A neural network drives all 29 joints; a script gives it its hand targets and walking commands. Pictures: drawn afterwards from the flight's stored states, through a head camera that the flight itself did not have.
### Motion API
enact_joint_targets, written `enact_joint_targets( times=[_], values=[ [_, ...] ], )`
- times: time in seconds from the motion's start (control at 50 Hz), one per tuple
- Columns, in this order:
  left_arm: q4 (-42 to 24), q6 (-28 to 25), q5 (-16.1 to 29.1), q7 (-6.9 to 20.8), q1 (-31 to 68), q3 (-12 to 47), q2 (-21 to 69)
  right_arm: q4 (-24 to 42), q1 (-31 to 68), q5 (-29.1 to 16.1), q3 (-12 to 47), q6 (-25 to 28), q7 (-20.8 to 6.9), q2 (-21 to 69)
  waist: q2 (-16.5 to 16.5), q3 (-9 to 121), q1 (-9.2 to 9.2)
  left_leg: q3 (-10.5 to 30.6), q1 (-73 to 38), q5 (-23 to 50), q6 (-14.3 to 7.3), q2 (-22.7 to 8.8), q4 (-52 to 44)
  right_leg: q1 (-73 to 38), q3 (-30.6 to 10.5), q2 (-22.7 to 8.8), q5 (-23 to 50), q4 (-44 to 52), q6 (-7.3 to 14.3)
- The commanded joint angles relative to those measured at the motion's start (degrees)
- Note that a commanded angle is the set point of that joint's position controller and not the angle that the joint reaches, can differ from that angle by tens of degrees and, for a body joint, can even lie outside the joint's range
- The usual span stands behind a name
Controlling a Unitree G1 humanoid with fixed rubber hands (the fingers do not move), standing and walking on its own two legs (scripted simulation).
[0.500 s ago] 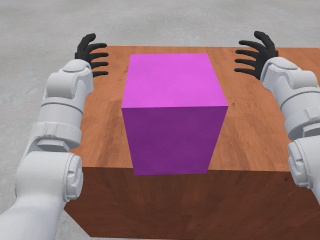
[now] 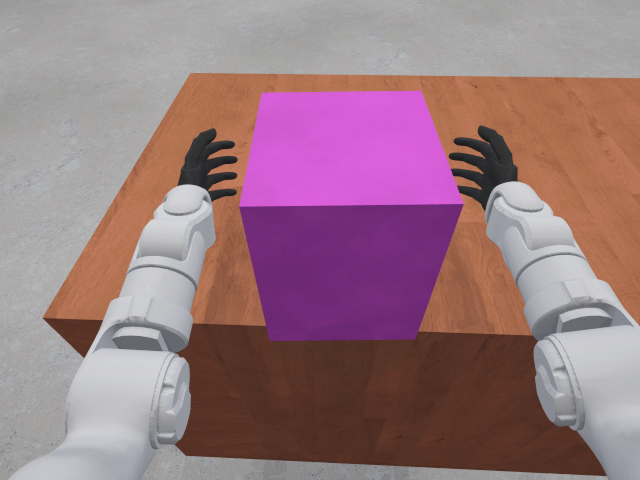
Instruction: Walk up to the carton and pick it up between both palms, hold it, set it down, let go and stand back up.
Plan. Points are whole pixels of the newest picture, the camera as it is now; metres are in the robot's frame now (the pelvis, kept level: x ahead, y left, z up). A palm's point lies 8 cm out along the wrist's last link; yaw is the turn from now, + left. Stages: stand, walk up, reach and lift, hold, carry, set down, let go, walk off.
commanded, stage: reach and lift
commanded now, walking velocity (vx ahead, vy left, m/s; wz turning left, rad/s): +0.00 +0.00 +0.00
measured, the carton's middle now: (341, 221) +0.44 -0.02 +0.11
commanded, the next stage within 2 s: none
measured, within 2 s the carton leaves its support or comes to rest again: neither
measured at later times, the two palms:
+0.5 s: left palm (225, 194) +0.45 +0.13 +0.16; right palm (471, 192) +0.44 -0.18 +0.16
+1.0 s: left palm (228, 194) +0.45 +0.12 +0.16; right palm (461, 194) +0.44 -0.17 +0.15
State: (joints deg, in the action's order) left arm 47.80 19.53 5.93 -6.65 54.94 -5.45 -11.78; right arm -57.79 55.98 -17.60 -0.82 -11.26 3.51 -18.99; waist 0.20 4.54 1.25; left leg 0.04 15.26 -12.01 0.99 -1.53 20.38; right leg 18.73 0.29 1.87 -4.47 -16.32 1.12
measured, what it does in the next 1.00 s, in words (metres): stands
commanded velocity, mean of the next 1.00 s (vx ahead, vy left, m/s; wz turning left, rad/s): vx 0.00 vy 0.00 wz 0.00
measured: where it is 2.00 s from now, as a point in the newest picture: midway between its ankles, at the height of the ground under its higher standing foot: outside the picture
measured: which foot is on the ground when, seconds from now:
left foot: down 0.00-1.00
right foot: down 0.00-1.00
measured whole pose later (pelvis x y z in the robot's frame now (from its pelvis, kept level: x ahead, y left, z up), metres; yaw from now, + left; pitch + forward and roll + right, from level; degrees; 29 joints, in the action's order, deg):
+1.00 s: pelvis +0.00 +0.00 +0.00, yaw +0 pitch +7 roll -1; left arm 51.0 13.4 0.2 -11.1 56.5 -8.6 -4.4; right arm -59.8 57.4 -15.1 -3.8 -7.2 10.5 -10.5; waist -0.1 3.6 1.4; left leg 0.0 15.4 -12.5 1.2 -2.0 21.4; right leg 18.0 0.0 2.5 -3.9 -15.4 1.2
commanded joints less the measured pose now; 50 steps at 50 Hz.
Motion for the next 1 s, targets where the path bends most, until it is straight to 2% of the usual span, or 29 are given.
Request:
enact_joint_targets(
  times=[0.0,0.06,0.14,0.28,0.4,0.56,0.7,0.98],
  values=[
    [-5.4,-6.2,-0.7,0.2,24.5,-0.9,-7.1,8.6,24.2,1.2,-1.9,3.8,1.4,-6.0,-2.2,29.5,0.61,-1.6,2.2,11.5,0.7,2.6,-2.1,-25.2,-1.3,0.1,20.2,-4.6,-2.8],
    [-6.6,-7.0,-1.0,-0.4,26.3,-0.8,-6.3,9.5,25.7,1.0,-2.2,4.8,2.2,-6.2,-0.4,32.1,0.55,-1.8,-0.4,15.3,1.8,2.2,-1.0,-24.8,-0.6,0.8,22.0,-4.9,-2.2],
    [-6.2,-5.9,-1.1,-1.1,26.2,-0.2,-4.8,8.1,26.1,0.7,-1.9,5.3,2.7,-6.6,0.2,31.6,0.77,-1.8,-4.2,17.5,2.8,1.8,0.7,-20.8,0.2,1.4,20.2,-4.0,-2.0],
    [-5.0,-5.6,-2.0,-1.8,25.7,-0.6,-3.4,6.1,26.4,-0.4,-0.6,5.0,3.6,-4.8,-0.4,29.0,-0.02,-2.1,-2.8,15.1,2.2,1.9,-0.2,-21.3,-0.4,1.3,18.3,-3.7,-2.2],
    [-3.0,-8.0,-2.8,-3.0,26.6,-0.6,-0.1,5.1,26.8,0.3,-0.9,4.9,4.2,-0.9,-0.6,27.5,-0.21,-2.0,-2.5,13.0,1.6,1.9,-0.8,-19.3,-0.9,0.8,14.6,-2.8,-2.0],
    [-4.5,-8.4,-6.2,-3.5,27.0,-2.2,4.7,7.1,27.3,3.3,-2.9,6.2,6.9,3.4,-0.7,29.2,0.52,-2.7,-3.1,14.7,1.8,2.3,-0.6,-22.1,-0.5,1.0,19.0,-3.2,-2.5],
    [-5.5,-7.5,-5.3,-4.1,26.6,-0.8,6.8,7.3,27.6,1.6,-1.8,6.0,7.2,3.9,0.1,28.7,0.90,-2.3,-5.5,16.3,2.5,2.0,0.5,-19.2,0.2,1.5,17.1,-2.4,-2.0],
    [-5.1,-8.6,-5.9,-4.1,27.0,-0.8,9.7,7.4,27.8,3.1,-2.7,6.1,6.8,6.5,0.1,28.4,1.06,-1.9,-5.9,16.5,2.4,2.0,0.4,-18.1,0.2,1.2,16.2,-1.8,-2.0]
  ],
)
